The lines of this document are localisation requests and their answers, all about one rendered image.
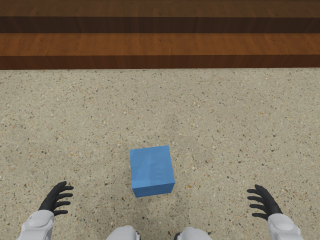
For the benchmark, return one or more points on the carton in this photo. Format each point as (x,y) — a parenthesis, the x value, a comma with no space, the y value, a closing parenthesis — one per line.
(151,171)

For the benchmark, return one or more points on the right robot hand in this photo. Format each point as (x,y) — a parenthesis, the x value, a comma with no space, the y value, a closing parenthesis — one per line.
(269,205)

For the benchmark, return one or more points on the robot left thigh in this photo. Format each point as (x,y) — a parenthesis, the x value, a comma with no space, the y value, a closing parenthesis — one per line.
(124,233)

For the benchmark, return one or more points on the right robot forearm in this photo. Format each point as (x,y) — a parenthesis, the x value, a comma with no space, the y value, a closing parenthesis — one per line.
(281,227)

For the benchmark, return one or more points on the robot right thigh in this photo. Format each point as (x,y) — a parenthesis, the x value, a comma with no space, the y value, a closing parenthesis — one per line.
(193,234)

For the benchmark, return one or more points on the left robot forearm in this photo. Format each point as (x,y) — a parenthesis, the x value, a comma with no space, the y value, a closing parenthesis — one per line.
(39,226)

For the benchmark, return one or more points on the robot thigh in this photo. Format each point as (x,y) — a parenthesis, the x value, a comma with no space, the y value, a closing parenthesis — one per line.
(124,233)
(193,234)

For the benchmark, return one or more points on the left robot hand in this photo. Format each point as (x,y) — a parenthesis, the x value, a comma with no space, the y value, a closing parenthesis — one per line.
(50,202)

